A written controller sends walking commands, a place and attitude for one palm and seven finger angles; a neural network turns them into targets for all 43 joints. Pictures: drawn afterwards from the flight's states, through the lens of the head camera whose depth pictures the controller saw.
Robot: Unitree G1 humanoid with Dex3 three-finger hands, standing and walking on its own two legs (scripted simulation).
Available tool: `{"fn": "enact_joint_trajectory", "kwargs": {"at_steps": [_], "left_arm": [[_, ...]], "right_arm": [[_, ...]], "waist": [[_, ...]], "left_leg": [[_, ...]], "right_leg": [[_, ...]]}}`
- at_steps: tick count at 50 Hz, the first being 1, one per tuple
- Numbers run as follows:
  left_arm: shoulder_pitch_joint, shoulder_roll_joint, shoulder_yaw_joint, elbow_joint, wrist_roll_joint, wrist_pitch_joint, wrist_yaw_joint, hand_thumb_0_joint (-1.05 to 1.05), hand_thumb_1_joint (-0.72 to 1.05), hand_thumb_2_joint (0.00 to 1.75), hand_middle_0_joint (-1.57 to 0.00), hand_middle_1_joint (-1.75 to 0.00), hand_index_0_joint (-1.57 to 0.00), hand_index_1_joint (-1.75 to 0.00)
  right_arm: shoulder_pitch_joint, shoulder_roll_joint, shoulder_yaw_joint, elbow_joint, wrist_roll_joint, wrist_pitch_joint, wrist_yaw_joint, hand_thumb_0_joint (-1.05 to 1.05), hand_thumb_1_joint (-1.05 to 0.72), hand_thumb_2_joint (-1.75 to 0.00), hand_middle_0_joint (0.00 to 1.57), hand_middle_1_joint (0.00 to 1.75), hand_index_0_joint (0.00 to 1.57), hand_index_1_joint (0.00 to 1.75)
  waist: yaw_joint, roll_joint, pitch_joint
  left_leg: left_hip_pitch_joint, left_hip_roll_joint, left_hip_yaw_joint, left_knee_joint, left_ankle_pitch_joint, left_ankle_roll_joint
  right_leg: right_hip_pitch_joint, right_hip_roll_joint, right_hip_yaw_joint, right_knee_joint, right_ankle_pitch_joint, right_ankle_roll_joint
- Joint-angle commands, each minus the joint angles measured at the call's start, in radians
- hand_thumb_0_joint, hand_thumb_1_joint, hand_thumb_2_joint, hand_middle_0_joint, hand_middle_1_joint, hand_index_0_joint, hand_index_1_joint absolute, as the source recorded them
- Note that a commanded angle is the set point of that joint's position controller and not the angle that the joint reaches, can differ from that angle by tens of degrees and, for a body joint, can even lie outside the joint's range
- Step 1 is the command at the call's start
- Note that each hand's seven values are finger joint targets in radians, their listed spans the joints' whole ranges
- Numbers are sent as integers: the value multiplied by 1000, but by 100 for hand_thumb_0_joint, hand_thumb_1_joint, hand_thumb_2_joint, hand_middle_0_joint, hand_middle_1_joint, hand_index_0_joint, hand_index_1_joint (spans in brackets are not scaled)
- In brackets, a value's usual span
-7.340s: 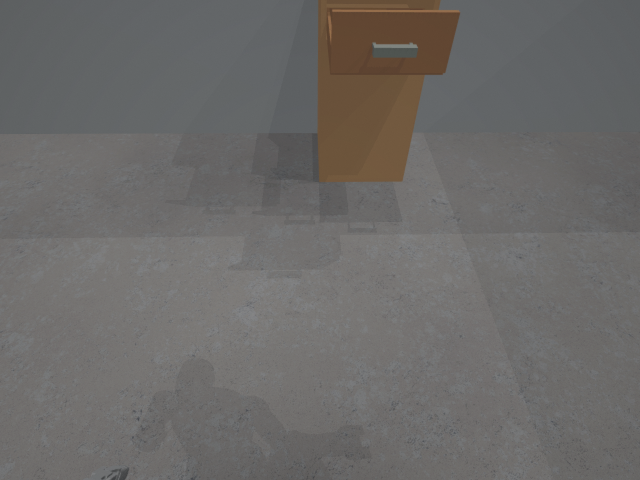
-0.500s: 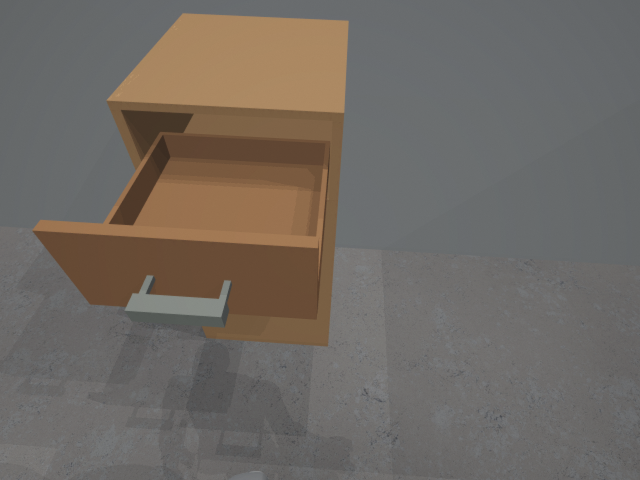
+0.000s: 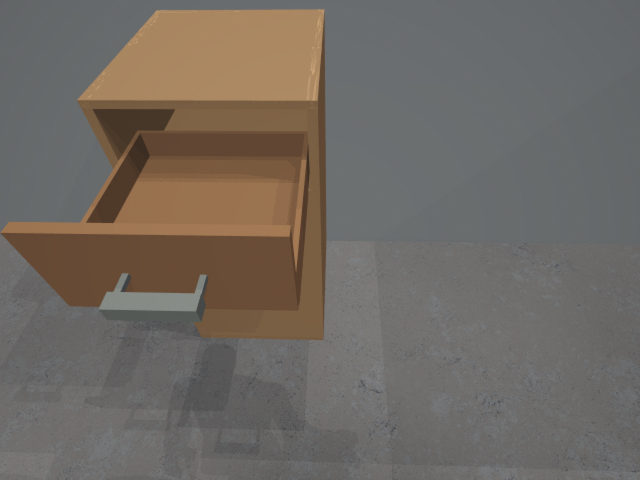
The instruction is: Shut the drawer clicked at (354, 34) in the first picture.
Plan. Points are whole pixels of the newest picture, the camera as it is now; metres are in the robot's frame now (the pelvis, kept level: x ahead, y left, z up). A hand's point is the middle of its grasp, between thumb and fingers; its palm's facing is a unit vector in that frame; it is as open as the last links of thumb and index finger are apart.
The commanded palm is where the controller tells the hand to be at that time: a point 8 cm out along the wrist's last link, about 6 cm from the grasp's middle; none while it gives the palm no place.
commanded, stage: come to a stop and stand still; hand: left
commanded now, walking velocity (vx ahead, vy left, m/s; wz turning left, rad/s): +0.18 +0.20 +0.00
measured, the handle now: (158, 293) +0.34 +0.26 +0.02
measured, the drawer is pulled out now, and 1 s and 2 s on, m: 0.30 0.30 0.30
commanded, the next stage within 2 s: look again from close up in 1.00 s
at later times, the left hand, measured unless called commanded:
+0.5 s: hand out of the picture -0.06 +0.16 -0.15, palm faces +0.13 -0.97 -0.22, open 7.4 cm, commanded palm none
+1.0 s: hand out of the picture +0.00 +0.22 -0.16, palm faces +0.04 -0.98 -0.19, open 7.4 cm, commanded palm none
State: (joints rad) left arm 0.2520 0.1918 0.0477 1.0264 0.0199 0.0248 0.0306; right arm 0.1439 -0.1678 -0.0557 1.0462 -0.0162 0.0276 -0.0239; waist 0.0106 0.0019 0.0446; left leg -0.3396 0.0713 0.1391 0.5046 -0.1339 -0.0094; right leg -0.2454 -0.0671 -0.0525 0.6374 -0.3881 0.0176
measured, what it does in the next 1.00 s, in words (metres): steps on the spot: left foot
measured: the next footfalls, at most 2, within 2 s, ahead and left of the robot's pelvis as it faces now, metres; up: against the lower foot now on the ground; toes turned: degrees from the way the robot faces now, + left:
left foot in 0.54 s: +0.07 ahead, +0.15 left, +0.00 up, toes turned +6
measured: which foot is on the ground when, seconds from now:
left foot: down 0.00-0.00, up 0.02-0.52, down 0.54-1.00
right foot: down 0.00-1.00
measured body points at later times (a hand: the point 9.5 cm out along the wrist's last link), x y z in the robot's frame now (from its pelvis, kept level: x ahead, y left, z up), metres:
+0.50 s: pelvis -0.01 -0.01 +0.02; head +0.01 -0.03 +0.47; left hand -0.07 +0.21 -0.13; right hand +0.02 -0.25 -0.14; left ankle -0.04 +0.14 -0.70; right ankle -0.01 -0.11 -0.73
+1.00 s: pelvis -0.01 +0.04 +0.02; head +0.00 +0.05 +0.47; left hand +0.00 +0.27 -0.15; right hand +0.01 -0.19 -0.14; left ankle -0.04 +0.14 -0.73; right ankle -0.01 -0.11 -0.73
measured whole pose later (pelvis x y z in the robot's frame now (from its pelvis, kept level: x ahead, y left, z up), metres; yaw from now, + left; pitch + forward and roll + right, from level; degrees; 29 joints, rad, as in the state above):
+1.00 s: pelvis -0.01 +0.04 +0.02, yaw +0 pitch -1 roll +0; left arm 0.24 0.18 0.01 1.14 0.01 0.01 0.03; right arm 0.26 -0.15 0.00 1.13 0.00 -0.02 -0.04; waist 0.01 -0.02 0.03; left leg -0.11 0.00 0.07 0.39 -0.26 0.01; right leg -0.16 -0.09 -0.05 0.41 -0.22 0.05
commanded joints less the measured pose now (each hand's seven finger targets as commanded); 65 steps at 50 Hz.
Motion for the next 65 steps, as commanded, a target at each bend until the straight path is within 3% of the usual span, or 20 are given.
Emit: {"fn": "enact_joint_trajectory", "kwargs": {"at_steps": [1, 2, 3, 5, 8, 14, 21, 23, 25, 27, 28, 30, 34, 54, 55, 56, 57, 59, 62, 65], "left_arm": [[104, 172, 13, -20, 9, -20, 7, 0, 90, 90, -20, -30, -20, -30], [42, 187, 23, -41, 7, -26, 10, 0, 90, 90, -20, -30, -20, -30], [15, 159, 16, -45, 8, -29, 12, 0, 90, 90, -20, -30, -20, -30], [-17, 137, 15, -50, 6, -39, 4, 0, 90, 90, -20, -30, -20, -30], [78, 121, 17, -29, -2, -48, 2, 0, 90, 90, -20, -30, -20, -30], [172, 116, 28, 3, 2, -47, 14, 0, 90, 90, -20, -30, -20, -30], [132, 131, 32, 25, 12, -38, 10, 0, 90, 90, -20, -30, -20, -30], [94, 129, 29, 33, 8, -35, 9, 0, 90, 90, -20, -30, -20, -30], [68, 99, 19, 37, -3, -28, 8, 0, 90, 90, -20, -30, -20, -30], [106, 27, 1, 37, -6, -24, 5, 0, 90, 90, -20, -30, -20, -30], [119, 9, -4, 35, 3, -23, 6, 0, 90, 90, -20, -30, -20, -30], [76, 14, -11, 57, -3, -19, 2, 0, 90, 90, -20, -30, -20, -30], [95, 44, -19, 94, -1, -24, 0, 0, 90, 90, -20, -30, -20, -30], [63, 56, -25, 99, -9, -27, 5, 0, 90, 90, -20, -30, -20, -30], [95, 73, -44, 113, 3, -57, 48, 0, 90, 90, -20, -30, -20, -30], [95, 109, -32, 73, -4, -63, 37, 0, 90, 90, -20, -30, -20, -30], [74, 94, -39, 65, -6, -61, 27, 0, 90, 90, -20, -30, -20, -30], [73, 86, -39, 49, -7, -58, 17, 0, 90, 90, -20, -30, -20, -30], [67, 64, -45, 46, -10, -51, 11, 0, 90, 90, -20, -30, -20, -30], [61, 67, -44, 42, -9, -45, 8, 0, 90, 90, -20, -30, -20, -30]], "right_arm": [[-3, -48, -10, -80, 5, 16, 25, 0, -90, -90, 20, 30, 20, 30], [-17, -69, -16, -80, -2, 25, 27, 0, -90, -90, 20, 30, 20, 30], [19, -83, -18, -61, -5, 26, 27, 0, -90, -90, 20, 30, 20, 30], [124, -76, -16, -14, -9, 12, 35, 0, -90, -90, 20, 30, 20, 30], [145, -83, -15, -16, -7, 2, 33, 0, -90, -90, 20, 30, 20, 30], [111, -89, -10, -42, -7, 7, 21, 0, -90, -90, 20, 30, 20, 30], [109, -55, 4, -39, 7, -4, 16, 0, -90, -90, 20, 30, 20, 30], [154, -45, 9, -16, 10, -11, 11, 0, -90, -90, 20, 30, 20, 30], [207, -53, 15, 15, 10, -29, 4, 0, -90, -90, 20, 30, 20, 30], [188, -135, 8, 8, 3, -39, -5, 0, -90, -90, 20, 30, 20, 30], [165, -158, 4, -8, 4, -32, -4, 0, -90, -90, 20, 30, 20, 30], [119, -119, 18, 9, 5, -39, -12, 0, -90, -90, 20, 30, 20, 30], [115, -96, 26, 21, 9, -44, -17, 0, -90, -90, 20, 30, 20, 30], [190, -83, 33, 74, 11, -57, -15, 0, -90, -90, 20, 30, 20, 30], [141, -126, 41, 8, 17, -72, 0, 0, -90, -90, 20, 30, 20, 30], [199, -83, 39, -8, 3, -69, 3, 0, -90, -90, 20, 30, 20, 30], [217, -82, 45, -12, 3, -72, 7, 0, -90, -90, 20, 30, 20, 30], [227, -86, 49, -24, 0, -76, 4, 0, -90, -90, 20, 30, 20, 30], [236, -86, 51, -31, 5, -70, -2, 0, -90, -90, 20, 30, 20, 30], [232, -83, 54, -23, 4, -63, 0, 0, -90, -90, 20, 30, 20, 30]], "waist": [[27, -235, 94], [28, -290, 153], [2, -243, 180], [-28, -135, 128], [13, -133, 62], [59, -140, -5], [43, -188, -23], [10, -194, -25], [-17, -115, -44], [3, 87, -32], [15, 54, -7], [12, 158, 42], [13, 52, 31], [8, -5, 24], [8, 39, 17], [-10, 64, -59], [-12, 70, -61], [-8, 113, -93], [-11, 3, -18], [-10, -17, 53]], "left_leg": [[-73, -12, -80, 180, -342, -25], [-85, -11, -133, 282, -293, -14], [-88, -7, -148, 329, -253, -10], [-101, -22, -126, 379, -173, -15], [-164, -28, -122, 405, -144, -33], [-206, -15, -144, 400, -217, -49], [-15, -41, -105, 169, -260, -28], [106, -53, -84, 21, -172, -25], [268, -37, -87, -150, -37, -15], [246, 141, -252, -170, 61, 53], [165, 184, -271, -169, 14, 80], [92, 129, -251, -242, 3, 71], [149, 64, -178, -180, 106, 37], [167, 47, -163, -209, 105, 25], [112, 64, -134, -19, 326, 4], [116, 17, -145, -55, 79, 8], [94, 30, -164, -84, 35, 17], [117, 41, -173, -84, 142, 32], [105, 36, -168, -92, 93, 42], [79, 27, -164, -121, 13, 38]], "right_leg": [[-187, -317, 433, -610, -476, -137], [-270, -310, 486, -647, -480, -140], [-265, -293, 445, -630, -411, -132], [-131, -218, 267, -524, -138, -113], [62, -211, 197, -459, 98, -119], [215, -267, 247, -391, 329, -174], [111, -241, 223, -381, 325, -179], [48, -199, 186, -348, 290, -147], [-33, -123, 128, -268, 234, -85], [-86, -26, 38, -190, 103, -27], [-56, -10, 13, -183, 58, -14], [12, -15, -13, -185, 155, 5], [52, -43, 34, -252, 286, -3], [104, -55, 28, -271, 309, -2], [81, -83, 80, -210, 542, -24], [122, -91, 67, -186, 390, -44], [93, -65, 54, -168, 244, -51], [105, -43, 35, -143, 244, -50], [62, -42, 32, -162, 241, -45], [32, -41, 41, -181, 203, -42]]}}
